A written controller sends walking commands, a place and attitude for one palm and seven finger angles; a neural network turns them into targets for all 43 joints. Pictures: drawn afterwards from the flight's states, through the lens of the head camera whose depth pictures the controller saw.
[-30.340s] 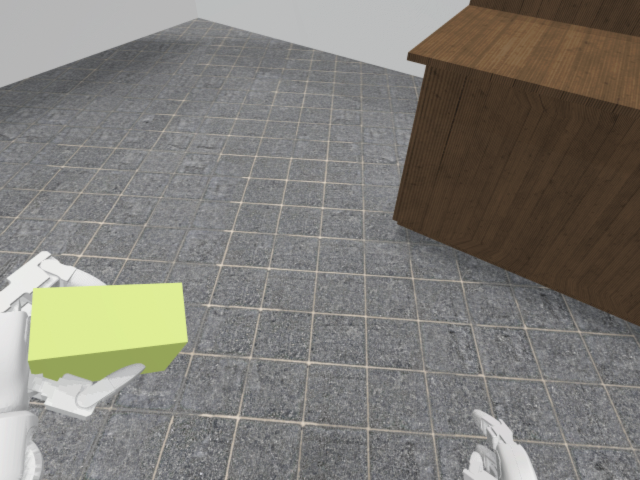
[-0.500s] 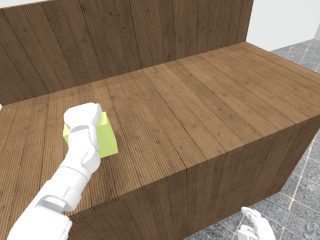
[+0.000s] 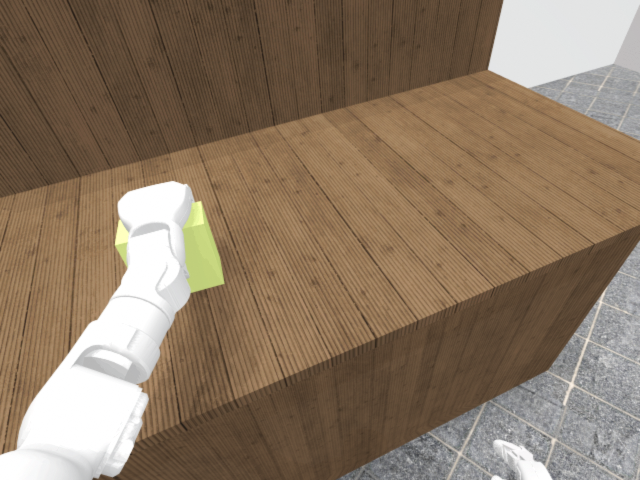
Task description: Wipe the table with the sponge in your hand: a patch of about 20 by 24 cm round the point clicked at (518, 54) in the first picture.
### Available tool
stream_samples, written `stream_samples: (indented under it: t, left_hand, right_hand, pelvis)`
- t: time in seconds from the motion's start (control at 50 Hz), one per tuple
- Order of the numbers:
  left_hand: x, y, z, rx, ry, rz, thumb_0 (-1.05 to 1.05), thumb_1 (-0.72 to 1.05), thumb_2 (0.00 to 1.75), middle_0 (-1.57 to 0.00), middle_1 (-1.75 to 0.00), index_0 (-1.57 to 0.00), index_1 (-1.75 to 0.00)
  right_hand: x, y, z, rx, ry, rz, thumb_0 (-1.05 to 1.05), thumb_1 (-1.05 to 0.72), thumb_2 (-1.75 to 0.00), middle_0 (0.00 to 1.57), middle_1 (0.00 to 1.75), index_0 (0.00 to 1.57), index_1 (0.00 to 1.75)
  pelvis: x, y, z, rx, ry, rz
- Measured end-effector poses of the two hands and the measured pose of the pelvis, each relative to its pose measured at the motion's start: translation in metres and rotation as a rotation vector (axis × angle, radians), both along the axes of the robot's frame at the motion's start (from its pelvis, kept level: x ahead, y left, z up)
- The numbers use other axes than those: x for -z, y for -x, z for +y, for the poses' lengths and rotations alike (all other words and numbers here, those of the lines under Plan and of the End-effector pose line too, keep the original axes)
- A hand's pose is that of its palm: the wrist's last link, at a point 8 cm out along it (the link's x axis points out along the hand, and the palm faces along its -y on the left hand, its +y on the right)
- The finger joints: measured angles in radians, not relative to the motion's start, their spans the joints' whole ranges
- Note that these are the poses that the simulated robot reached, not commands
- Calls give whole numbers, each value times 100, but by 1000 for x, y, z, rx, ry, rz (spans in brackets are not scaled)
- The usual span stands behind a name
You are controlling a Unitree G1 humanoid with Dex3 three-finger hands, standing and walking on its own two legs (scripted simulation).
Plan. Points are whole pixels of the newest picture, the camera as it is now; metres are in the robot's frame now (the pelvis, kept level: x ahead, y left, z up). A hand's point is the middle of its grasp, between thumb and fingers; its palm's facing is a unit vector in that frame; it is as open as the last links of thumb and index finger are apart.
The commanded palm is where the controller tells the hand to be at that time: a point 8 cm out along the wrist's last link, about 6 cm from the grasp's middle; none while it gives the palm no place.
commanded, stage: wipe forward along the third lane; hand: left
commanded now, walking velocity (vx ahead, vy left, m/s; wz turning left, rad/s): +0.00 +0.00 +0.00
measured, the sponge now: (178, 262) +0.39 +0.24 +0.08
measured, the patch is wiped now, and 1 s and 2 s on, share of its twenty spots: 0.95 0.95 0.95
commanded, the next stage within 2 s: wipe back along the third lane in 0.14 s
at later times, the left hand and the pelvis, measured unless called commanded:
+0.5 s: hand (163, 231) +0.42 +0.25 +0.12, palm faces +0.02 -0.02 -1.00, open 10.1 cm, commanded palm +0.38 +0.24 +0.15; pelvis +0.01 +0.04 +0.00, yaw -1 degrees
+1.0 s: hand (166, 253) +0.37 +0.23 +0.12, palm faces +0.11 -0.05 -0.99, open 10.1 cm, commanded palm +0.32 +0.22 +0.15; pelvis +0.01 +0.05 +0.00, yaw +0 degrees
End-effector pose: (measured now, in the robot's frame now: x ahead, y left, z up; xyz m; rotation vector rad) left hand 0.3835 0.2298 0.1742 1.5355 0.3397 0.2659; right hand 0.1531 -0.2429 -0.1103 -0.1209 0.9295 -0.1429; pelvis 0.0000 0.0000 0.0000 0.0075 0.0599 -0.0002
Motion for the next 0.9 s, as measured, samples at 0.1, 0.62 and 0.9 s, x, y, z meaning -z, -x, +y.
stream_samples:
  t: [0.1,0.62,0.9]
  left_hand:
    - [0,-10,6,4,-7,7,0,-50,104,-72,-134,-75,-132]
    - [3,-5,17,19,4,-98,0,-50,104,-72,-135,-74,-133]
    - [2,26,3,41,17,-143,0,-49,104,-71,-135,-73,-133]
  right_hand:
    - [1,7,3,13,4,20,1,-91,-90,20,30,20,30]
    - [-9,-19,58,-17,-51,6,1,-91,-90,19,29,19,30]
    - [-36,-86,100,-160,-114,-121,1,-91,-90,20,30,19,30]
  pelvis:
    - [0,-1,5,2,4,13]
    - [-3,-13,49,8,20,8]
    - [-1,-17,55,-6,19,-26]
